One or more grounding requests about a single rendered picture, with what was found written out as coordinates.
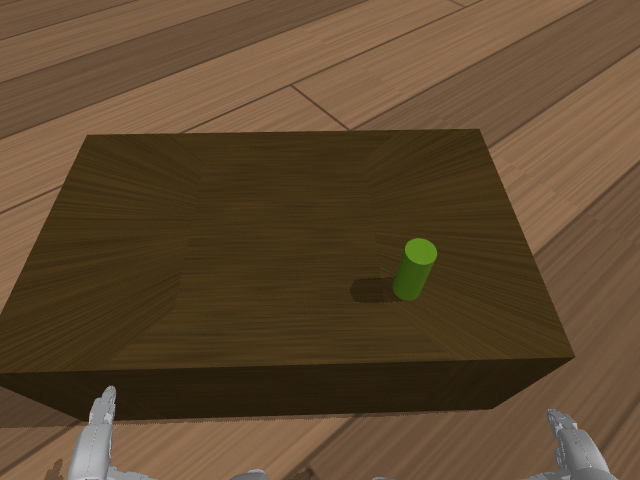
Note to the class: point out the left robot hand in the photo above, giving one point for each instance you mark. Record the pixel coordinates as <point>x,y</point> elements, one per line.
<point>91,458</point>

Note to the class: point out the right robot hand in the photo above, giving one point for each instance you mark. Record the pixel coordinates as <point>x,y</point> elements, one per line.
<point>576,448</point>

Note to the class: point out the can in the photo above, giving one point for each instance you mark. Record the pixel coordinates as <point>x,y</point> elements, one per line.
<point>417,260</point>

